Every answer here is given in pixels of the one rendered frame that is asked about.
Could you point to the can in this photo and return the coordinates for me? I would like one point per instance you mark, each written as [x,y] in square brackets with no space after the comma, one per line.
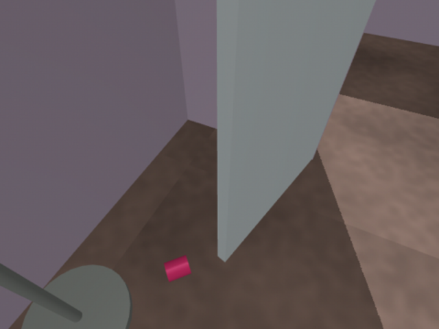
[177,268]

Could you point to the coat stand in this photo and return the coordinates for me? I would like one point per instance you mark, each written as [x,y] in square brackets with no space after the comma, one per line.
[87,297]

